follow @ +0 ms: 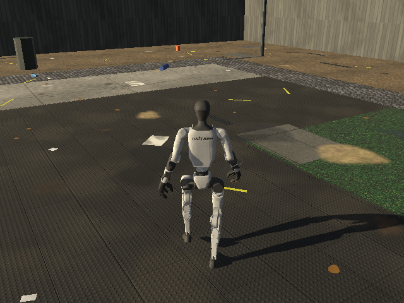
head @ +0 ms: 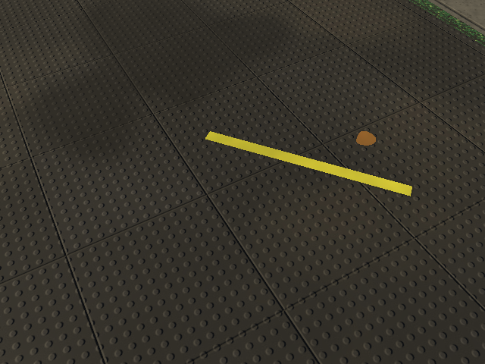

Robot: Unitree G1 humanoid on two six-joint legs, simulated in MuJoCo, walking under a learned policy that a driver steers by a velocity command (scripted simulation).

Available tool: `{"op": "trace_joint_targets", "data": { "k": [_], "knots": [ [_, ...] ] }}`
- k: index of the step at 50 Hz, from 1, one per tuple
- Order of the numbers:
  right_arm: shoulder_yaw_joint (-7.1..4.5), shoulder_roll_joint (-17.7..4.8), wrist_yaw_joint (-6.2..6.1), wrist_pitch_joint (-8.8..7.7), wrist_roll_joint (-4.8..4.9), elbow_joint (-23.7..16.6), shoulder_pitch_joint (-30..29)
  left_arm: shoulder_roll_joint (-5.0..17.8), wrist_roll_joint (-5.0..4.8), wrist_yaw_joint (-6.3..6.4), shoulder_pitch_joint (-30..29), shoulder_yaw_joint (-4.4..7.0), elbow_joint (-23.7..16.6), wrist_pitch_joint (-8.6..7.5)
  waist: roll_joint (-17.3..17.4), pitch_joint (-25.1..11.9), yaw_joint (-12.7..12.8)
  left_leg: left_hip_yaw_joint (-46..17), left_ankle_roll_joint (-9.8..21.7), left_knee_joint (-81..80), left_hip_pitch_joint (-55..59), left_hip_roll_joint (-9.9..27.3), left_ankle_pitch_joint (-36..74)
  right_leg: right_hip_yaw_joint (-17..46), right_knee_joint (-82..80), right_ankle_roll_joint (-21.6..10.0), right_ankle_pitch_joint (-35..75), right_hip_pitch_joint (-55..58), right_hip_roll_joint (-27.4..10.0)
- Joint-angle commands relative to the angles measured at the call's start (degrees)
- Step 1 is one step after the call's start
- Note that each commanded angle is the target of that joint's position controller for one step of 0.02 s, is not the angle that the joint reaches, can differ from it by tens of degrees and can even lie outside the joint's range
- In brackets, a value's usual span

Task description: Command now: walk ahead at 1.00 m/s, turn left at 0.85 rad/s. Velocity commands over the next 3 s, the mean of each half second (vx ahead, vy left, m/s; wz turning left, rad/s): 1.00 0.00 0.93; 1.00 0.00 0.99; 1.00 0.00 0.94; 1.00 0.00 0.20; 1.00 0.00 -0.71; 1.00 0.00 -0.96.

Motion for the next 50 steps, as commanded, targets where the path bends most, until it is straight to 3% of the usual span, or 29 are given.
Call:
{"op": "trace_joint_targets", "data": {
  "k": [1, 3, 5, 6, 8, 9, 10, 11, 12, 13, 15, 17, 18, 22, 26, 27, 28, 29, 30, 31, 32, 33, 34, 35, 38, 42, 46, 48, 50],
  "knots": [
    [1.69, 1.9, 1.44, -0.02, 0.44, -4.6, -3.1, 1.7, 0.08, 0.01, -8.5, -0.48, -4.4, -1.90, -4.8, 6.0, -4.6, 1.9, 1.1, -9.6, 3.9, 0.0, 9.6, -1.3, -11.7, -2.4, 24.7, -8.6, -10.0],
    [2.23, 1.8, 2.12, -0.35, 0.09, -6.4, -7.2, 4.5, -0.17, 0.28, -6.2, -0.05, -3.7, -2.03, -4.1, 8.5, -4.5, 6.3, 3.2, -19.0, 8.4, -1.7, 11.8, -4.2, -11.1, -1.4, 40.1, -6.6, -11.9],
    [1.72, -0.3, 1.81, -0.67, 0.15, -5.2, -5.9, 7.3, -0.15, 1.02, -3.4, 0.55, -3.7, -1.00, -5.2, 5.3, -5.4, 10.4, 5.0, -22.1, 13.5, -7.0, 9.9, -5.3, -3.9, -0.3, 63.4, 0.8, -11.9],
    [1.29, -1.7, 1.52, -0.78, 0.24, -4.2, -1.7, 9.3, 0.11, 1.69, -3.4, 1.05, -4.2, 0.00, -7.1, 2.4, -8.1, 10.9, 5.9, -22.5, 18.3, -9.1, 6.5, -5.0, 3.1, -0.1, 73.9, 3.1, -13.2],
    [-1.18, -6.0, 0.19, -0.95, 0.45, 1.4, 18.5, 12.4, 0.83, 2.12, -7.7, 2.11, -6.2, 2.37, -8.5, -7.8, -18.2, 7.2, 9.0, -22.6, 39.8, -11.8, -1.5, -2.5, 30.0, -1.6, 77.1, -2.0, -15.4],
    [-2.90, -8.6, -1.32, -0.80, 0.73, 4.2, 25.3, 11.1, 1.18, 1.40, -8.4, 2.08, -6.4, 2.89, -3.9, -9.6, -19.8, 1.9, 10.8, -26.4, 51.2, -11.2, -5.6, -2.2, 51.0, -1.1, 50.5, -11.6, -10.9],
    [-4.07, -13.1, -2.37, -0.01, 1.51, 4.2, 19.8, 1.5, 2.05, 0.37, -8.5, -0.29, -8.9, 2.20, 11.6, -3.8, -12.3, -14.3, 13.9, -26.9, 55.0, -2.1, 2.4, 0.1, 74.5, 0.8, -9.3, -31.9, 0.1],
    [-5.14, -18.0, -2.27, 0.78, -0.04, 1.0, 16.9, 3.0, 0.49, 0.32, -6.9, -0.72, -15.9, 0.83, 13.0, -16.2, -9.0, -43.9, 25.2, -41.2, 68.5, 6.9, -11.1, 12.8, 83.5, 2.0, -11.9, -48.6, 3.0],
    [-4.97, -15.1, -2.80, 0.73, 0.06, -0.4, 16.2, 5.2, 1.13, 0.36, -11.7, -1.03, -16.4, -0.71, 1.3, -12.4, -10.1, -50.6, 23.1, -50.7, 64.4, 9.5, -20.6, 17.6, 78.9, 1.3, -7.2, -52.5, -0.9],
    [-4.16, -11.4, -3.24, 0.27, 0.21, 0.7, 14.7, 5.7, 0.92, 0.33, -13.1, -1.12, -16.0, -1.31, -5.6, -3.9, -7.4, -47.2, 20.3, -52.6, 54.2, 8.2, -19.0, 17.7, 71.8, 1.2, -3.4, -50.8, -3.3],
    [-3.14, -8.7, -3.74, -1.62, 0.55, 1.1, 11.8, 4.3, 2.50, 0.54, -13.3, -1.71, -15.7, 0.20, -9.7, 1.3, -2.3, -37.1, 18.0, -51.9, 38.0, 3.5, -7.0, 18.0, 62.8, 2.7, -4.2, -42.3, -6.3],
    [-2.20, -6.8, -3.56, -3.15, 0.94, 1.2, 10.8, 3.2, 3.05, 0.35, -13.1, -2.05, -15.9, 2.84, -9.3, 3.1, 0.2, -30.6, 17.2, -53.3, 27.4, -0.2, -3.5, 17.1, 54.6, 4.6, -6.7, -36.9, -8.1],
    [-2.27, -7.1, -3.36, -3.79, 1.07, 1.0, 10.8, 2.6, 2.95, 0.15, -15.9, -2.36, -17.3, 3.37, -8.6, 4.3, -0.2, -28.0, 16.9, -54.5, 23.9, -1.9, -2.2, 15.9, 49.0, 5.2, -4.9, -35.5, -8.6],
    [-3.11, -7.9, -2.63, -4.43, 1.30, 0.5, 11.6, -0.3, 0.71, -1.25, -27.1, -3.81, -21.8, 3.31, -3.8, 4.9, -4.5, -22.3, 11.8, -55.3, 19.6, -7.5, 4.5, 12.7, 25.7, 4.8, 18.0, -26.0, -5.8],
    [-3.91, -9.1, -2.66, -4.14, 1.62, 0.8, 13.9, 2.7, -0.04, -0.89, -27.7, -2.91, -22.2, 2.85, -0.4, 1.6, -6.3, -25.4, 7.8, -49.3, 30.7, -5.1, 15.1, 13.9, 14.6, 3.1, 20.5, -19.9, -2.7],
    [-4.13, -9.9, -2.90, -4.04, 1.37, 0.6, 13.5, 4.5, -0.02, -0.45, -24.6, -2.17, -21.3, 2.70, -0.1, -0.4, -4.8, -26.1, 6.7, -44.6, 33.4, -4.9, 21.8, 14.1, 13.4, 2.7, 16.7, -16.2, -1.2],
    [-4.41, -11.5, -2.85, -3.99, 0.91, 0.5, 12.7, 7.1, -0.10, 0.24, -17.8, -0.93, -19.6, 2.45, -0.8, -5.1, -1.1, -25.5, 5.3, -35.7, 35.1, -5.6, 28.6, 13.7, 13.8, 2.1, 10.3, -9.1, 0.4],
    [-4.46, -12.4, -2.55, -4.24, 0.77, 0.0, 9.7, 9.3, 0.06, 1.12, -6.4, 0.27, -17.1, 2.17, -2.0, -10.3, 6.0, -23.2, 3.8, -21.8, 30.7, -7.8, 29.0, 13.3, 13.9, 1.4, 6.4, 3.5, -0.8],
    [-2.62, -6.1, -2.57, -4.99, 0.69, -1.8, 8.1, 13.4, 1.59, 2.45, 6.4, 1.81, -15.1, 1.88, -8.0, -17.8, 10.7, -19.0, 3.2, -2.0, 21.3, -10.9, 12.4, 24.4, 13.4, -0.2, -12.6, 17.3, -12.2],
    [-0.22, 2.4, -2.58, -4.91, 3.13, -5.2, 14.0, 17.8, 3.77, 2.24, 3.1, 2.41, -15.6, 2.02, -25.4, -21.6, 3.0, -13.0, 1.7, 12.5, 4.4, -16.1, -25.2, 57.4, -0.8, -4.0, -30.8, 24.6, -27.6],
    [0.21, -1.7, -3.14, -3.92, 1.78, -4.7, 12.8, 13.9, 2.64, 1.78, -4.6, 2.51, -16.5, 2.43, -21.6, -16.2, 0.9, -10.4, 2.5, 17.3, -2.5, -10.7, -18.3, 64.8, -4.6, -6.5, -38.5, 17.8, -27.1],
    [-0.40, -4.6, -2.83, -3.13, 0.47, -4.1, 8.5, 8.2, 1.97, 1.51, -9.0, 1.28, -17.2, 2.74, -12.9, -9.1, 1.0, -8.5, 2.3, 15.6, -3.0, -7.2, -12.9, 52.9, -3.2, -6.1, -33.4, 10.4, -24.1],
    [-0.49, -4.9, -1.98, -2.59, -0.16, -4.1, 6.1, 5.6, 1.84, 1.19, -9.5, 0.66, -16.0, 2.88, -7.1, -4.9, 0.6, -7.6, 1.7, 12.9, -1.4, -5.1, -10.4, 42.5, -2.5, -5.5, -21.7, 4.3, -21.2],
    [-0.43, -4.1, -0.99, -1.99, -0.61, -4.7, 3.8, 4.8, 1.82, 1.22, -8.1, 0.38, -14.3, 2.78, -6.1, -2.3, 0.4, -7.4, 1.3, 11.4, -0.3, -3.6, -10.0, 34.6, -3.1, -4.2, -13.0, 0.4, -18.6],
    [0.85, -0.5, 0.77, 0.07, -0.76, -7.8, 0.6, 2.4, 0.29, 0.30, -4.3, -0.26, -9.6, 1.03, -8.5, 1.4, -1.6, -6.8, 0.4, 10.1, -2.3, -0.6, -7.6, 22.4, -5.5, -2.6, 1.0, -3.7, -16.9],
    [1.63, -0.8, 1.44, 0.60, -0.37, -11.5, -5.9, 3.3, 0.39, -0.32, -5.8, -0.17, -8.1, -0.53, -7.2, 4.5, -3.6, -4.0, 0.0, 2.3, -2.3, -0.5, 3.1, 8.2, -9.4, -1.9, 15.6, -7.3, -14.7],
    [2.55, -0.3, 2.76, 0.39, -0.41, -13.2, -14.2, 5.5, 0.63, 0.19, -1.0, 0.26, -5.3, -0.52, -4.3, 9.2, -1.8, 4.8, 2.9, -14.7, 2.1, -2.9, 6.6, -1.9, -11.2, 0.3, 31.8, -3.4, -12.4],
    [2.58, -0.3, 2.64, 0.10, -0.25, -12.4, -14.4, 7.4, 0.60, 0.89, 1.5, 0.51, -4.9, 0.08, -5.5, 6.9, -2.2, 10.0, 5.2, -19.6, 8.9, -7.5, 4.7, -4.6, -5.5, 1.7, 60.1, 1.2, -12.1],
    [1.70, -2.5, 1.72, -0.06, -0.18, -10.1, -7.1, 10.9, 0.65, 2.00, 1.3, 1.40, -5.3, 1.64, -9.0, 1.3, -7.4, 10.4, 7.0, -21.4, 17.6, -11.1, -0.7, -4.4, 6.9, 1.9, 80.1, 5.2, -14.6]
  ]
}}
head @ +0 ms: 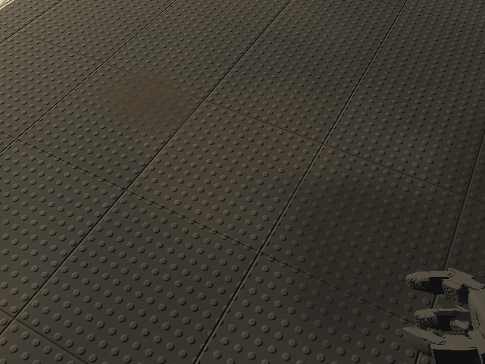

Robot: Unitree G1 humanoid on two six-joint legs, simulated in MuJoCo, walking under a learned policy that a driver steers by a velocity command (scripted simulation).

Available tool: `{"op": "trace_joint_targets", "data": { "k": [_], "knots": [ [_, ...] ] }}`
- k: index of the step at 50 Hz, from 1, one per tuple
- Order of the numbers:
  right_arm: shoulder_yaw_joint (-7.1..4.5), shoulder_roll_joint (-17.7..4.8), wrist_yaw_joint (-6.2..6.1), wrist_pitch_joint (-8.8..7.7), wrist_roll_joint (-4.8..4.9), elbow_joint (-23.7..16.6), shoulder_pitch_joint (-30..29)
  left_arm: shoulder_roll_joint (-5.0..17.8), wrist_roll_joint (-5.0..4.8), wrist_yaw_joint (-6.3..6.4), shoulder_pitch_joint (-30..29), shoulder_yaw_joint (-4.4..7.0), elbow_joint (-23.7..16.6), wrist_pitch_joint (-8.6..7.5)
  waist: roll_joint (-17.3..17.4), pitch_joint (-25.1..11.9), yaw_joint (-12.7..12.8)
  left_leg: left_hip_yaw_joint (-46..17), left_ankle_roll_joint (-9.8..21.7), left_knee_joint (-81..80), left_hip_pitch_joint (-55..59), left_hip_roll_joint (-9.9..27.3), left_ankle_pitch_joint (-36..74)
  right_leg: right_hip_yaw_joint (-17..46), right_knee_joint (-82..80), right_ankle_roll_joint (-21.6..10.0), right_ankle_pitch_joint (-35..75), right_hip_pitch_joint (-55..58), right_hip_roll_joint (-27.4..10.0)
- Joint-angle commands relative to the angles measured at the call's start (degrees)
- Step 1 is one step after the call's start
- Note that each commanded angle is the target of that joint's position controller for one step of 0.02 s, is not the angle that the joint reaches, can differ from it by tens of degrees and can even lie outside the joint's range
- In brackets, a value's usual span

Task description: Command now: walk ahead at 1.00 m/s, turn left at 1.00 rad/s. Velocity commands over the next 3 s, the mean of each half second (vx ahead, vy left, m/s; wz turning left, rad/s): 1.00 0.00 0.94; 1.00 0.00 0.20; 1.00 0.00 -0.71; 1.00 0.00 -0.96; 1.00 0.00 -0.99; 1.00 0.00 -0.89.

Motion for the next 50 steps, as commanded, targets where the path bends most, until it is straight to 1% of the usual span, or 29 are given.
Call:
{"op": "trace_joint_targets", "data": {
  "k": [1, 2, 3, 4, 5, 7, 8, 10, 13, 16, 19, 21, 22, 23, 24, 25, 26, 27, 31, 34, 38, 41, 43, 44, 45, 46, 47, 48, 50],
  "knots": [
    [-2.32, -5.9, -1.19, -0.59, 0.25, 2.0, 15.2, 14.7, 0.24, 1.52, -6.1, 3.24, -5.7, 1.09, -9.6, -5.5, -14.3, 3.0, 3.7, -1.6, 26.3, -7.2, -6.7, 2.9, 22.7, -3.3, 92.8, -11.2, -15.2],
    [-4.06, -8.7, -2.25, -1.04, 0.36, 6.1, 28.0, 15.1, 0.40, 1.27, -9.2, 3.41, -7.4, 1.88, -9.1, -10.5, -19.4, -0.9, 6.0, -5.0, 41.3, -7.7, -8.9, 4.5, 39.2, -4.5, 87.4, -18.8, -15.6],
    [-5.84, -10.7, -3.94, -1.11, 0.96, 8.7, 31.6, 12.5, 0.73, 0.31, -9.9, 3.19, -7.8, 2.13, -2.3, -10.9, -18.9, -7.8, 7.9, -9.7, 53.5, -4.8, -11.1, 4.6, 59.8, -4.4, 43.2, -32.7, -8.9],
    [-7.05, -17.1, -4.68, 0.08, 0.42, 6.7, 25.1, 5.3, 0.97, -0.69, -7.8, 1.47, -13.2, 1.52, 11.7, -11.6, -9.6, -35.4, 14.9, -12.1, 65.3, 8.5, -6.9, 7.7, 81.2, -1.3, -4.2, -57.2, 0.8],
    [-7.63, -17.7, -4.90, 0.69, 0.02, 4.6, 28.6, 8.5, 0.16, -0.48, -13.4, 1.39, -17.8, -0.11, 3.0, -19.8, -13.4, -51.6, 20.1, -23.0, 69.7, 13.3, -15.4, 20.7, 84.3, -1.4, -1.3, -65.2, 0.7],
    [-6.81, -12.9, -5.75, -0.31, 0.49, 7.1, 26.5, 8.6, 0.00, -0.48, -17.1, 0.66, -17.9, -1.73, -6.8, -4.4, -8.6, -48.2, 15.5, -31.8, 52.0, 12.2, -14.4, 22.7, 71.0, -1.9, 4.6, -64.5, -4.5],
    [-6.27, -11.6, -6.13, -1.30, 0.58, 7.5, 24.5, 8.2, 0.88, -0.37, -17.1, 0.45, -17.4, -1.05, -8.1, -1.4, -5.7, -43.1, 14.1, -31.9, 43.8, 9.2, -9.2, 22.8, 66.8, -1.3, 3.3, -60.2, -5.9],
    [-4.86, -8.6, -6.31, -3.10, 0.91, 7.3, 22.1, 7.8, 2.38, -0.49, -14.4, 0.33, -16.5, 1.60, -8.2, 0.7, -1.7, -36.5, 13.2, -32.6, 31.9, 5.2, -4.2, 22.8, 59.7, 0.6, 0.1, -53.4, -7.7],
    [-4.91, -8.9, -5.71, -4.79, 1.04, 7.7, 21.8, 4.7, 1.64, -1.41, -24.0, -0.89, -20.7, 2.66, -5.3, 4.3, -2.7, -31.3, 11.1, -35.8, 19.1, 0.2, -3.3, 19.8, 43.3, 1.9, 9.0, -47.2, -7.8],
    [-5.62, -9.8, -4.89, -5.17, 1.48, 8.4, 23.0, 3.1, -0.21, -2.21, -29.0, -1.72, -21.9, 2.31, -2.2, 2.4, -5.7, -28.8, 6.7, -35.1, 17.1, -2.4, 4.7, 18.7, 28.5, 0.4, 28.0, -36.1, -4.6],
    [-6.22, -10.9, -4.93, -4.85, 1.83, 9.5, 25.8, 5.9, -0.69, -1.76, -29.4, -0.90, -21.8, 2.05, -0.2, -0.2, -7.2, -31.7, 3.9, -29.7, 27.3, -0.2, 14.4, 19.5, 20.8, -1.2, 28.0, -32.0, -2.1],
    [-6.51, -13.0, -5.24, -4.70, 1.25, 10.5, 26.4, 9.8, -0.33, -0.71, -19.5, 0.89, -18.8, 1.61, -1.0, -7.3, -2.4, -30.1, 1.4, -15.4, 35.1, 0.1, 31.4, 17.8, 19.6, -2.9, 19.2, -23.1, 1.2],
    [-6.43, -13.6, -5.03, -4.90, 0.91, 10.5, 24.2, 11.5, -0.11, 0.18, -8.4, 2.01, -16.2, 1.35, -1.9, -12.2, 4.5, -27.8, 0.0, -1.3, 31.6, -1.1, 32.3, 16.9, 19.6, -3.8, 16.3, -11.6, 0.3],
    [-4.77, -7.7, -5.15, -5.74, 0.46, 9.3, 22.7, 15.1, 1.16, 1.42, 3.6, 3.39, -14.0, 0.98, -7.0, -18.7, 9.2, -24.0, -1.0, 19.0, 22.5, -4.2, 17.0, 27.3, 19.5, -5.4, -0.8, 0.8, -9.3],
    [-2.33, 1.3, -4.97, -5.95, 2.90, 6.5, 31.3, 20.6, 3.05, 0.88, 0.7, 4.33, -13.4, 0.76, -27.5, -24.3, 0.1, -18.8, -3.3, 34.9, 5.8, -11.1, -24.6, 63.7, 5.0, -11.6, -15.2, 9.3, -25.4],
    [-1.87, -2.9, -5.56, -5.46, 0.97, 7.8, 27.9, 15.2, 1.61, -0.01, -6.1, 4.08, -14.3, 1.18, -19.3, -17.6, -0.1, -17.6, -1.9, 37.7, -1.4, -6.0, -19.0, 71.3, 0.5, -13.5, -24.9, 3.0, -23.9],
    [-2.40, -5.1, -5.16, -4.94, 0.14, 7.8, 22.7, 10.2, 0.98, -0.46, -10.7, 3.11, -14.5, 1.22, -10.6, -9.8, -0.5, -16.6, -2.1, 35.2, -2.0, -2.6, -13.4, 60.0, 1.6, -13.3, -20.6, -4.8, -21.3],
    [-2.22, -5.1, -4.41, -4.71, -0.46, 7.3, 19.2, 8.1, 1.06, -0.87, -11.6, 2.70, -13.2, 1.17, -4.9, -5.9, -0.9, -16.0, -2.5, 32.0, -0.3, -1.1, -11.4, 51.5, 2.1, -12.9, -10.8, -11.1, -18.4],
    [-0.81, -1.2, -2.41, -3.19, -0.89, 4.2, 14.4, 4.9, 0.03, -1.48, -7.1, 1.37, -6.9, -0.75, -7.1, 0.0, -4.0, -17.8, -3.7, 24.4, -0.9, 0.3, -13.3, 36.6, -1.5, -11.8, 4.9, -19.7, -13.9],
    [-0.02, -1.9, -1.82, -3.26, -1.07, 0.4, 6.6, 6.9, -0.54, -1.71, -7.1, 1.62, -5.6, -1.74, -6.5, 3.4, -4.7, -15.7, -4.9, 13.4, -3.2, 0.6, -6.2, 27.7, -7.1, -12.4, 14.9, -22.4, -13.1],
    [1.29, -0.9, -0.32, -3.75, -0.42, -1.5, -0.3, 8.7, -1.43, -2.20, -5.4, 1.70, -3.8, -2.23, -5.2, 5.5, -4.2, -5.7, -3.4, -4.8, 12.4, 0.9, 5.1, 17.4, -14.8, -11.5, 31.2, -27.4, -11.6],
    [0.65, -2.7, -1.57, -3.73, -1.14, 0.0, 2.1, 12.4, -1.41, -1.68, -2.3, 2.15, -1.7, -1.73, -7.6, 1.2, -6.2, -1.8, -0.9, -9.0, 19.0, -3.4, 0.6, 13.5, -5.2, -10.4, 65.7, -15.7, -12.4],
    [-1.21, -5.9, -3.27, -3.65, -1.23, 5.6, 19.8, 15.0, -0.95, -0.59, -3.3, 2.54, -1.3, -0.23, -9.9, -9.5, -15.4, -2.1, 1.1, -10.4, 37.7, -6.8, -6.1, 11.9, 19.0, -9.2, 79.9, -15.4, -12.7],
    [-2.67, -9.1, -4.32, -3.60, -1.60, 9.0, 30.6, 13.7, -0.94, -0.31, -4.7, 2.16, -2.3, 0.17, -8.3, -14.6, -20.1, -7.1, 2.2, -11.4, 52.1, -2.5, -9.1, 12.1, 37.0, -8.5, 68.3, -25.0, -10.3],
    [-4.01, -14.0, -5.40, -3.91, -2.87, 9.8, 32.4, 3.8, -0.95, -1.19, -0.2, 0.18, -4.6, 0.17, 7.0, -20.9, -13.9, -30.1, 3.7, -13.7, 67.0, 15.2, -25.4, 14.2, 60.1, -8.1, 11.4, -43.3, -2.7],
    [-4.56, -15.0, -5.63, -3.70, -1.73, 8.3, 32.0, 5.5, -2.64, -1.07, 1.2, 0.37, -6.6, -0.16, 10.9, -29.6, -12.8, -57.1, 6.4, -25.5, 70.6, 23.7, -30.7, 23.4, 73.1, -8.8, -1.5, -53.5, 2.9],
    [-4.39, -11.5, -5.75, -3.97, -1.12, 9.3, 27.5, 8.5, -2.27, -0.60, -6.3, 1.12, -7.7, -0.11, 2.7, -18.0, -12.0, -47.9, 5.2, -27.5, 62.8, 20.0, -27.5, 24.1, 72.4, -9.6, 5.6, -59.3, -1.2],
    [-3.65, -8.0, -5.67, -4.74, -0.77, 10.3, 24.9, 6.9, -2.13, -0.93, -9.0, 0.54, -7.8, -0.23, -0.4, -8.9, -10.0, -38.7, 4.5, -28.5, 52.2, 18.2, -19.7, 23.0, 68.0, -9.4, 9.6, -58.7, -3.5],
    [-2.64, -3.7, -5.63, -6.02, -0.87, 11.7, 21.7, 5.0, -1.13, -2.03, -8.3, 0.25, -6.1, 1.36, -2.7, -2.4, -5.2, -26.4, 0.6, -32.5, 38.1, 13.1, -10.4, 23.7, 62.0, -8.7, 11.6, -52.0, -6.6]
  ]
}}
Over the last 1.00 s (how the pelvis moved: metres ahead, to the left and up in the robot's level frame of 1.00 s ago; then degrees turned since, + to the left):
0.85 0.24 -0.03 56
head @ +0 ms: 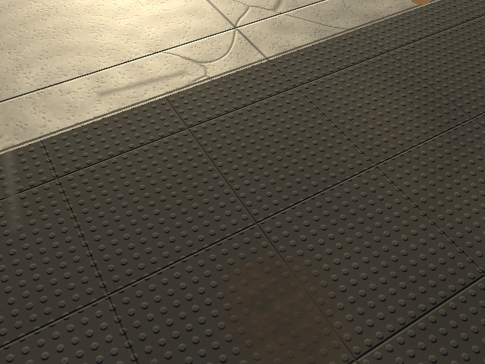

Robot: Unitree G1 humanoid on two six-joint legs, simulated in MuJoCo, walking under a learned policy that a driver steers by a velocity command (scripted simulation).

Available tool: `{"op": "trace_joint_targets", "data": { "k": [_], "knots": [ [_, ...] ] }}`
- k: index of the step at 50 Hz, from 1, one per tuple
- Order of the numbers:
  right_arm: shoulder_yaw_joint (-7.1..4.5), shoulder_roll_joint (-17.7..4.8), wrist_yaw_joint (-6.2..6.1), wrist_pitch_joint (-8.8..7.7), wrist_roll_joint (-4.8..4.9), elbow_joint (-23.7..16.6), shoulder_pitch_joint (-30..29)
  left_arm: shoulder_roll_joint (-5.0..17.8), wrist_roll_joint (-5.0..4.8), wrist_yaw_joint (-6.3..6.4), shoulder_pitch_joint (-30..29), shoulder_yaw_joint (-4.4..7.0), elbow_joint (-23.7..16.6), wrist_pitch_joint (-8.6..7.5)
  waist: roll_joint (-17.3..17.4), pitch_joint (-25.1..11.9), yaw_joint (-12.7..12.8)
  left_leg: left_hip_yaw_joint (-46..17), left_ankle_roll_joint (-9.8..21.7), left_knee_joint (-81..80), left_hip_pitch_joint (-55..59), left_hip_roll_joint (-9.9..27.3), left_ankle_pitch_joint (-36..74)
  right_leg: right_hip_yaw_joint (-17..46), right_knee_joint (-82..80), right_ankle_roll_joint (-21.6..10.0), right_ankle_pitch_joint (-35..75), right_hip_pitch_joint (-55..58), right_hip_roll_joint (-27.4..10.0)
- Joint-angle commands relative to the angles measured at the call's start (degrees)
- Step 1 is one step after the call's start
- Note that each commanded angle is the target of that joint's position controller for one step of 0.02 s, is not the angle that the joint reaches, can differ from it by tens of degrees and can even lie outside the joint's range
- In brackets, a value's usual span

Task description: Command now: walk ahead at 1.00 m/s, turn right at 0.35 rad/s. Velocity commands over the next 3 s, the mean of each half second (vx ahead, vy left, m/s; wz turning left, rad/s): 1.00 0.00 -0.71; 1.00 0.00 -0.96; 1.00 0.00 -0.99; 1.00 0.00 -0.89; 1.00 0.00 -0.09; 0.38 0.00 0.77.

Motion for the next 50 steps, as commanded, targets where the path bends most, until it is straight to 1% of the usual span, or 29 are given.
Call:
{"op": "trace_joint_targets", "data": {
  "k": [1, 3, 4, 5, 7, 11, 13, 15, 16, 17, 18, 19, 20, 21, 23, 24, 27, 30, 33, 35, 36, 37, 38, 39, 40, 41, 42, 45, 50],
  "knots": [
    [-2.07, -5.2, -0.63, -2.24, 0.80, 0.2, 6.9, 4.5, 0.90, -1.31, 2.1, 0.93, -3.2, 1.23, 4.1, -1.7, -1.5, -20.0, 4.5, -22.9, 14.3, 17.1, -0.4, 3.1, -0.1, 0.1, 3.1, -17.1, -4.8],
    [-1.82, -3.9, -0.25, -3.53, 2.12, 2.1, 8.2, 3.5, 1.18, -2.05, -1.9, 1.04, -4.1, 2.79, 4.2, 2.0, -0.9, -13.7, 2.8, -26.2, 12.8, 15.9, 5.3, 2.5, -2.7, 0.7, 4.6, -20.4, -5.9],
    [-1.68, -3.1, -0.22, -3.75, 2.28, 2.7, 8.3, 3.6, 1.05, -2.30, -5.0, 1.19, -4.3, 3.28, 2.5, 3.4, -1.4, -8.6, 0.6, -27.5, 13.3, 13.3, 9.2, 1.3, -3.3, 0.7, 7.4, -22.8, -5.4],
    [-1.84, -4.3, -0.11, -4.17, 2.18, 2.8, 9.0, 2.4, 0.93, -2.60, -8.3, 0.70, -6.6, 3.26, 4.9, 4.2, -1.4, -5.6, 0.2, -28.4, 12.3, 13.8, 15.3, 0.1, -7.0, 0.8, 10.7, -23.5, -5.5],
    [-1.46, -3.1, 0.04, -4.53, 2.01, 3.6, 9.4, 1.8, 0.42, -2.91, -13.9, 0.16, -8.4, 2.75, 4.3, 5.9, -1.9, 2.3, -1.5, -28.4, 12.2, 10.5, 27.3, -3.9, -14.0, 0.4, 17.7, -23.2, -3.8],
    [-1.44, -6.2, -1.41, -4.85, 2.37, 4.7, 11.9, 2.2, 0.37, -4.20, -20.0, -0.72, -10.4, 2.08, 2.4, 5.3, -2.1, 9.3, -4.9, -26.9, 18.1, 10.8, 53.0, -12.7, -30.6, -2.8, 26.1, -14.7, 1.8],
    [-2.23, -9.7, -2.99, -3.93, 2.17, 4.3, 12.0, 4.8, 0.64, -4.10, -15.4, -0.04, -8.9, 2.25, 5.8, 0.6, 1.1, 9.8, -6.2, -18.0, 24.2, 12.7, 71.9, -14.9, -32.9, -4.3, 23.3, -7.5, 6.2],
    [-3.32, -13.0, -4.10, -1.81, 1.20, 2.4, 7.3, 9.9, 0.79, -3.31, 2.8, 2.14, -4.0, 2.69, 7.8, -8.2, 10.8, 8.3, -6.1, 5.0, 21.9, 15.0, 81.8, -13.2, -31.5, -6.9, 15.6, 10.8, 9.6],
    [-3.79, -13.9, -3.93, -0.80, 0.70, 1.1, 3.0, 12.5, 0.71, -2.26, 15.8, 3.87, -0.2, 2.77, 6.0, -11.8, 17.0, 7.0, -5.4, 26.0, 13.7, 14.5, 72.0, -7.5, -34.5, -10.0, 11.0, 23.5, 8.0],
    [-2.72, -8.5, -2.26, -0.78, 0.21, 1.4, 1.7, 14.0, -0.52, -0.91, 14.7, 4.98, 0.6, 2.90, -3.7, -7.6, 13.9, 6.5, -4.5, 49.9, 0.3, 4.0, 12.3, -1.6, -36.5, -12.3, 8.1, 27.7, 4.6],
    [-0.90, -2.5, -1.72, -2.00, 0.88, -4.9, 6.8, 20.3, 0.86, -0.57, 7.3, 6.33, -1.3, 3.97, -16.8, -10.9, 3.2, -1.3, -7.7, 68.4, -23.9, -1.8, -16.4, 26.3, -39.7, -22.6, 12.6, 39.7, -6.4],
    [0.03, -4.5, -1.57, -3.68, 0.73, -7.8, 5.1, 19.8, 0.69, -0.28, 4.8, 6.79, -4.5, 4.12, -8.0, -16.6, 4.7, -10.8, -6.2, 66.9, -30.7, 0.4, -13.4, 43.8, -54.4, -26.2, -4.7, 41.7, -11.8],
    [0.01, -6.6, -1.27, -4.58, 0.37, -7.6, 1.7, 15.1, 0.76, 0.28, 2.9, 5.98, -4.6, 3.90, 2.4, -8.0, 3.1, -12.0, -5.2, 59.3, -30.7, 3.7, -8.3, 43.4, -60.8, -22.5, -11.4, 32.2, -11.5],
    [-0.07, -6.8, -1.10, -4.56, 0.26, -7.3, 1.2, 12.1, 0.80, 0.41, 0.9, 5.22, -3.8, 3.53, 7.0, -1.8, -0.6, -11.3, -5.3, 52.1, -26.8, 6.1, -5.8, 38.6, -61.9, -19.4, -8.0, 21.3, -9.7],
    [0.50, -5.7, -1.03, -1.94, -1.44, -7.5, 1.0, 10.7, 0.46, 0.83, -1.0, 4.44, -3.9, 1.69, 8.4, 2.5, -4.6, -11.0, -7.4, 44.3, -19.3, 8.8, -7.2, 29.3, -61.9, -17.4, 2.1, 6.6, -4.4],
    [0.80, -5.0, -0.91, -0.59, -1.65, -7.8, 0.8, 10.3, 0.22, 0.69, -1.5, 4.16, -4.0, 0.89, 7.8, 3.2, -5.6, -10.1, -8.4, 39.6, -16.3, 10.0, -8.1, 25.8, -62.6, -16.9, 3.7, 1.1, -2.3],
    [1.95, -3.0, 0.13, 0.22, -0.68, -12.3, -8.8, 11.7, 0.09, 0.41, -1.7, 4.74, -5.0, -0.61, 4.4, 5.0, -3.5, -6.0, -9.9, 20.8, -9.4, 10.3, 2.4, 18.7, -64.6, -14.9, 11.6, -8.2, 3.1],
    [2.53, -1.8, 0.57, -0.06, 1.34, -14.1, -14.0, 12.6, -0.53, -0.34, 0.6, 5.67, -5.0, -0.60, 0.3, 2.2, 0.9, -4.4, -8.9, 5.7, -2.9, 7.0, 17.5, 17.3, -62.8, -10.6, 21.3, -3.7, 4.8],
    [1.74, -4.2, 0.11, -0.50, 1.64, -14.8, -14.6, 13.4, -0.54, -0.11, 1.8, 6.31, -5.2, -0.25, -2.0, -0.3, 2.0, -6.1, -7.7, -2.8, 0.3, 5.1, 17.4, 20.0, -57.6, -8.0, 28.5, 5.8, 2.6],
    [-0.29, -8.8, -0.97, -0.95, 1.71, -12.1, -5.2, 15.8, 0.17, 0.15, 0.2, 6.83, -5.9, -0.24, -1.6, -7.0, -2.8, -6.6, -6.5, -4.1, 11.1, 2.2, 8.4, 20.4, -44.9, -5.4, 41.1, 10.4, 2.6],
    [-1.53, -11.0, -1.77, -1.25, 1.69, -9.6, 5.9, 17.0, 0.34, -0.10, -2.9, 6.98, -6.5, -0.50, -0.7, -12.5, -10.0, -6.4, -5.8, -3.8, 23.2, 3.4, 4.8, 18.7, -31.9, -4.0, 41.2, 6.7, 4.5],
    [-3.28, -15.1, -3.10, -1.49, 0.47, -7.4, 19.2, 12.0, 0.45, -0.13, -5.1, 5.54, -8.2, -1.30, 3.8, -19.7, -15.4, -15.4, -4.2, -3.0, 37.5, 13.3, -11.8, 15.0, -13.6, -3.3, 27.6, -2.2, 7.1],
    [-4.08, -19.3, -3.11, -1.41, -2.25, -7.4, 18.8, 1.9, -1.76, 0.06, 0.9, 2.92, -11.1, -1.35, 20.8, -25.1, -8.8, -45.6, 0.0, -13.4, 48.9, 30.7, -29.2, 8.8, 3.2, -1.9, -15.3, -19.9, 12.7],
    [-4.70, -17.4, -2.73, -0.74, -1.02, -7.9, 12.5, 5.6, -0.95, 0.33, 0.3, 2.21, -11.8, -0.45, 21.3, -22.8, -6.8, -58.8, 3.0, -20.5, 43.9, 31.1, -40.5, 5.5, 9.1, -2.7, -9.4, -27.9, 8.2],
    [-3.47, -11.2, -2.50, -0.50, -0.31, -8.8, 7.0, 9.1, 0.56, 0.21, -5.3, 2.90, -11.1, 0.51, 11.8, -13.1, -7.1, -47.2, 2.2, -20.1, 35.1, 27.3, -37.4, 3.6, 8.0, -2.6, -3.2, -29.6, 4.4],
    [-2.71, -8.0, -2.13, -0.36, 0.01, -7.8, 5.8, 9.6, 1.32, -0.61, -8.0, 3.11, -11.3, 1.04, 5.9, -8.0, -6.6, -36.2, 1.2, -19.0, 28.4, 24.3, -25.0, 2.7, 5.0, -2.1, -0.2, -28.2, 2.2],
    [-2.37, -6.9, -2.06, -0.40, -0.09, -6.2, 7.1, 8.8, 1.74, -1.60, -10.2, 3.07, -11.7, 1.62, 4.3, -4.9, -6.3, -27.9, -0.1, -19.5, 23.9, 21.6, -15.1, 2.6, 3.3, -1.6, 0.4, -26.7, 0.7],
    [-1.66, -3.9, -1.20, -2.02, 1.50, -1.4, 10.9, 4.7, 2.00, -3.38, -12.9, 1.71, -14.9, 3.85, 7.2, -0.9, -3.7, -15.5, -1.9, -21.7, 18.9, 19.5, -1.0, 2.0, 1.9, -0.7, 1.9, -28.1, -2.3],
    [-2.01, -5.7, -0.57, -3.67, 1.37, 0.5, 9.4, 5.1, 1.55, -4.45, -21.6, 0.56, -19.8, 4.47, 5.5, 3.7, -1.7, 1.4, -3.0, -27.0, 14.2, 16.6, 16.0, -2.6, -10.2, -0.4, 14.8, -27.0, -2.1]
  ]
}}
Over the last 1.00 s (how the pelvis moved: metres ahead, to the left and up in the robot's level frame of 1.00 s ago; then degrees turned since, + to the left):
0.88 0.26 0.01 33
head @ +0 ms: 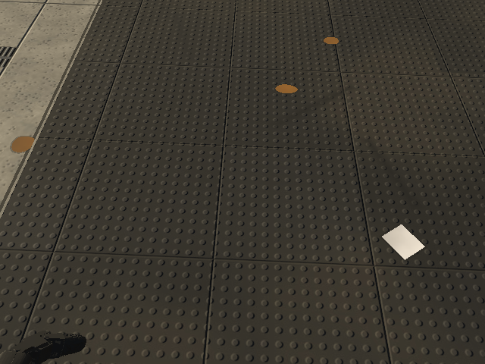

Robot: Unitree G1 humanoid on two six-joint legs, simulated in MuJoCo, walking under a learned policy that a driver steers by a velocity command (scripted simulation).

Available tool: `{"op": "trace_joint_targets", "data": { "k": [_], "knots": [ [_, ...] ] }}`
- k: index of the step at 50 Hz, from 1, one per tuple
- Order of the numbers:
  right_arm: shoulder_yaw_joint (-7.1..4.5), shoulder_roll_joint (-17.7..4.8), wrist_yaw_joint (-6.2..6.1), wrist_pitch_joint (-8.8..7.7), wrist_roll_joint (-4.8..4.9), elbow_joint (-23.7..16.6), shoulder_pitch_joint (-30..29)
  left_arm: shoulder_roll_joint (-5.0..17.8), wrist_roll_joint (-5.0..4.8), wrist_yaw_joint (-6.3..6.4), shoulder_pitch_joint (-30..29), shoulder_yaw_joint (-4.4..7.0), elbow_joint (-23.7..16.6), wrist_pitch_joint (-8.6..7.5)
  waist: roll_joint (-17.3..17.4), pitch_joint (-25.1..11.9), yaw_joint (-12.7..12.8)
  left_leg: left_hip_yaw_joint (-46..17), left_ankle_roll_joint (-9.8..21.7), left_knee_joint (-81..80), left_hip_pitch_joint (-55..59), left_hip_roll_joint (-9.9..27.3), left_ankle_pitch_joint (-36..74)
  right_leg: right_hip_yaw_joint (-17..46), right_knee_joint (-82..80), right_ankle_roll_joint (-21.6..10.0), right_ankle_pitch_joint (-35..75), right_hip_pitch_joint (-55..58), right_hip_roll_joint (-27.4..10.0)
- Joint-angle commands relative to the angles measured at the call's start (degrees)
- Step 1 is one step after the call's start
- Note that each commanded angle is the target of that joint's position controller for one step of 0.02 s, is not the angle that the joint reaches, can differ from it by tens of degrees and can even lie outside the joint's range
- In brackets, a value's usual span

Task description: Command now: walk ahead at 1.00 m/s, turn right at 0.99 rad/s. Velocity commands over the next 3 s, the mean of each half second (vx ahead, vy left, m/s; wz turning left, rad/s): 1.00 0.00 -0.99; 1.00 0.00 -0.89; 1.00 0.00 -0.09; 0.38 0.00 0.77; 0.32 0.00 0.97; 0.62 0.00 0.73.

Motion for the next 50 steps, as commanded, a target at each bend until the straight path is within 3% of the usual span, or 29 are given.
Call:
{"op": "trace_joint_targets", "data": {
  "k": [1, 3, 5, 7, 8, 9, 10, 11, 12, 13, 14, 16, 19, 22, 25, 27, 28, 29, 30, 31, 32, 33, 34, 38, 41, 44, 46, 48, 50],
  "knots": [
    [0.41, -2.2, 0.30, -1.96, -0.01, -3.4, -5.6, -0.8, -0.18, -1.09, -5.1, -1.50, -5.5, -0.19, 6.4, 6.9, 3.8, -0.7, 2.9, -12.0, -5.4, 10.9, 26.1, -2.0, -8.8, -0.7, 7.2, 0.3, -0.9],
    [0.05, -4.0, -0.05, -1.89, -0.15, -2.1, -2.7, -1.7, -0.20, -1.89, -9.1, -2.18, -6.5, -0.41, 6.0, 8.7, 2.8, 3.1, 1.3, -12.1, -3.5, 10.7, 36.7, -6.7, -17.9, -2.7, 8.1, 4.3, 0.5],
    [-0.43, -6.5, -0.75, -1.22, -0.21, -1.9, -0.4, -1.3, -0.31, -1.71, -8.6, -2.13, -5.7, -0.69, 7.3, 6.2, 3.8, 5.7, 0.3, -5.9, 1.6, 11.0, 64.4, -11.1, -22.4, -5.0, 5.9, 11.1, 5.1],
    [-1.33, -10.0, -1.92, 0.40, -0.27, -2.3, -0.6, 1.1, -0.29, -0.84, -0.4, -1.10, -3.2, -0.91, 10.3, 0.4, 9.3, 5.3, 0.1, 7.8, 4.7, 13.5, 82.2, -11.3, -24.1, -6.9, 0.5, 21.0, 8.6],
    [-1.81, -11.5, -2.18, 1.38, -0.48, -3.3, -3.0, 3.2, -0.38, -0.16, 9.6, 0.08, -0.3, -1.07, 11.3, -4.1, 14.4, 4.1, 0.9, 20.1, 1.9, 15.1, 85.3, -9.6, -24.2, -8.5, -2.6, 31.6, 9.8],
    [-1.91, -11.5, -1.81, 2.08, -0.68, -4.9, -6.2, 5.8, -0.54, 1.04, 22.7, 1.87, 4.0, -1.60, 9.9, -9.0, 19.6, 2.8, 2.0, 38.2, -7.3, 15.0, 76.3, -5.0, -28.8, -10.9, -3.8, 47.8, 9.9],
    [-1.78, -8.5, -0.81, 2.24, -0.55, -5.7, -8.3, 8.6, -2.75, 2.77, 23.0, 4.23, 5.4, -0.95, -0.8, -8.7, 18.2, 2.9, 1.1, 61.0, -22.7, 3.9, 21.6, 4.3, -33.9, -12.3, -6.5, 59.2, 5.9],
    [-0.19, -3.9, -0.09, 1.08, -0.30, -13.0, -4.0, 16.3, -0.06, 2.84, 16.3, 5.17, 2.4, 0.28, -10.6, -13.8, 8.5, -3.8, -2.1, 81.1, -47.0, -2.4, -10.5, 36.5, -39.1, -23.9, -4.6, 72.8, -9.3],
    [0.05, -6.2, -0.15, -0.54, -0.29, -15.1, -10.3, 14.3, -0.22, 3.65, 20.2, 5.31, 0.7, 0.63, 1.9, -18.3, 13.1, -14.9, -1.5, 80.4, -51.5, -0.4, -6.3, 46.3, -48.1, -25.4, -13.0, 72.1, -12.0],
    [0.62, -5.5, -0.05, -1.45, -0.12, -15.5, -12.4, 11.6, -0.65, 4.26, 19.1, 4.81, 2.9, 0.02, 6.2, -7.9, 10.3, -16.1, -0.8, 72.5, -52.0, 2.8, -3.6, 44.7, -53.3, -22.8, -14.0, 61.5, -11.8],
    [0.86, -5.1, -0.16, -1.36, -0.53, -15.4, -13.1, 8.8, -0.82, 4.56, 17.8, 3.99, 4.3, -0.92, 9.4, -0.9, 6.4, -15.8, -0.9, 64.5, -48.2, 5.0, -3.0, 39.9, -54.4, -20.1, -9.4, 50.7, -9.1],
    [1.20, -4.6, -0.26, 1.10, -2.63, -13.9, -10.4, 6.3, -0.75, 5.11, 13.7, 2.80, 4.0, -2.92, 9.9, 3.1, 1.1, -15.7, -2.3, 57.3, -39.5, 7.0, -5.9, 30.9, -54.5, -18.0, -1.3, 35.8, -3.9],
    [1.95, -2.3, 0.39, 3.06, -2.40, -16.9, -16.8, 5.7, -1.28, 4.42, 12.8, 2.37, 4.2, -4.84, 7.6, 5.9, 0.7, -13.1, -4.0, 41.9, -32.7, 8.1, -2.3, 24.8, -57.5, -16.6, -0.5, 21.5, 1.2],
    [3.24, 0.4, 1.41, 2.72, -0.33, -19.2, -24.1, 6.5, -1.38, 3.66, 13.2, 3.12, 4.6, -5.43, 4.2, 5.4, 3.5, -11.6, -3.3, 25.0, -21.0, 5.5, 18.1, 21.6, -57.8, -12.2, 3.8, 16.0, 5.1],
    [2.55, -2.0, 1.27, 2.50, 0.55, -19.0, -25.3, 7.6, -1.99, 3.31, 16.5, 3.78, 5.7, -5.25, 2.0, 2.6, 6.0, -12.1, -1.7, 16.9, -16.7, 2.9, 21.7, 24.3, -53.5, -9.3, 12.4, 25.4, 3.0],
    [1.14, -5.4, 0.40, 2.16, 0.41, -17.3, -19.6, 9.2, -1.62, 3.68, 17.2, 4.20, 6.0, -4.88, 2.4, -1.9, 3.4, -12.2, -0.8, 13.9, -10.4, -0.2, 13.5, 25.3, -43.0, -6.9, 24.6, 32.5, 2.8],
    [0.01, -7.4, -0.32, 1.83, 0.25, -15.1, -10.4, 10.8, -1.49, 3.51, 15.5, 4.43, 6.0, -4.88, 4.4, -7.0, -2.6, -11.0, -0.3, 12.8, -0.1, -1.1, 9.1, 23.0, -30.5, -5.2, 28.9, 31.6, 4.6],
    [-1.44, -10.8, -1.56, 1.51, -0.60, -12.8, 1.9, 8.3, -1.33, 3.31, 13.1, 3.64, 5.2, -5.54, 5.9, -13.0, -8.9, -15.0, 1.0, 14.7, 14.5, 4.3, 0.9, 20.2, -13.6, -3.7, 23.5, 23.3, 7.2],
    [-2.63, -15.8, -2.28, 1.28, -2.93, -11.7, 8.8, -1.3, -2.31, 3.63, 13.0, 1.20, 2.1, -6.16, 21.3, -18.9, -8.6, -39.3, 3.8, 6.3, 26.4, 21.5, -23.4, 13.9, 6.2, -2.6, -17.7, 7.7, 13.3],
    [-3.07, -16.3, -1.63, 1.55, -2.36, -12.5, 1.0, -0.6, -2.86, 3.83, 16.6, 0.14, -0.3, -5.85, 30.4, -20.4, -1.6, -64.3, 7.4, -4.7, 23.4, 27.4, -30.0, 10.1, 14.0, -2.9, -19.7, -1.0, 10.9],
    [-1.98, -9.4, -1.37, 1.95, -1.88, -14.1, -6.5, 2.5, -1.30, 4.04, 13.0, 0.45, 1.8, -4.65, 18.0, -11.0, -1.2, -55.9, 7.8, -4.1, 15.2, 24.6, -33.3, 8.4, 15.4, -2.9, -13.4, -3.5, 5.6],
    [-1.15, -5.9, -1.09, 2.21, -1.51, -13.6, -8.4, 3.1, -0.39, 3.27, 10.1, 0.54, 1.7, -3.98, 10.9, -5.8, -1.0, -44.8, 7.5, -2.9, 8.5, 21.9, -24.3, 6.7, 12.7, -2.4, -10.1, -2.8, 3.1],
    [-0.81, -4.6, -0.93, 2.23, -1.65, -12.3, -8.2, 2.6, 0.04, 2.33, 7.9, 0.58, 1.5, -3.29, 7.9, -2.8, -0.5, -36.9, 6.6, -3.0, 3.9, 19.5, -14.7, 6.2, 10.9, -1.8, -9.4, -1.6, 1.3],
    [0.08, -1.7, 0.30, 0.05, 0.11, -6.4, -5.0, -1.8, 0.16, -0.04, 2.3, -0.88, -3.1, -0.71, 9.5, 2.7, 2.4, -18.8, 4.7, -6.9, -3.1, 17.1, 5.7, 5.4, 8.2, -0.7, -6.2, -3.5, -2.2],
    [-0.02, -2.5, 0.54, -1.18, -0.05, -5.6, -8.0, -1.2, -0.16, -0.58, -2.0, -1.31, -5.9, -0.30, 9.2, 4.7, 4.9, -6.7, 3.9, -10.2, -6.3, 14.8, 17.1, 3.4, 0.5, -0.5, 2.0, -1.7, -2.4],
    [-0.17, -3.7, 0.37, -1.44, -0.27, -3.2, -4.3, -1.7, 0.14, -1.58, -7.8, -2.22, -7.2, -0.75, 6.0, 8.6, 3.6, 0.3, 4.0, -14.8, -6.9, 12.5, 24.4, -2.3, -15.9, -2.4, 6.3, 4.4, -0.1],
    [-0.38, -5.8, 0.19, -1.10, -0.32, -2.0, -1.9, -2.5, 0.24, -1.47, -8.3, -2.68, -6.4, -1.31, 6.1, 8.8, 3.7, 3.1, 4.7, -14.2, -4.2, 13.1, 44.5, -5.9, -22.9, -4.9, 5.6, 11.8, 3.4],
    [-0.95, -9.6, -0.28, -0.07, -0.25, -1.4, -0.3, -0.4, 0.52, -0.37, -3.6, -1.84, -3.9, -1.79, 9.3, 3.9, 7.0, 3.7, 5.1, -4.4, 3.0, 14.8, 72.1, -7.9, -25.0, -6.6, -0.1, 18.9, 8.3],
    [-1.47, -12.6, -0.85, 1.57, -0.30, -2.2, -3.0, 3.3, 0.56, 1.04, 15.5, 0.20, 2.2, -2.23, 11.7, -6.1, 16.5, 3.1, 6.0, 20.8, 0.9, 16.0, 79.2, -5.2, -29.5, -9.0, -5.7, 38.9, 10.7]
  ]
}}
Over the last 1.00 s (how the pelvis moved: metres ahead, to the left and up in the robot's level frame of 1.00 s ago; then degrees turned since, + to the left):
0.90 -0.21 0.01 -51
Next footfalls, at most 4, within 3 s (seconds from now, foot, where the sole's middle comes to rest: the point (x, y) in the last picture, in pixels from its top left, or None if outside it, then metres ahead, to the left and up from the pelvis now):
0.20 right None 0.35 -0.05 -0.77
0.58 left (232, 267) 0.79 -0.01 -0.77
1.02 right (365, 229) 0.91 -0.45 -0.77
1.46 left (427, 149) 1.27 -0.79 -0.77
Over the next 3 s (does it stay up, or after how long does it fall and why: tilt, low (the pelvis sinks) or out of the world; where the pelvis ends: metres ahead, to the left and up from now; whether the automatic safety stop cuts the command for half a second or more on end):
stays up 1.61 -0.95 -0.01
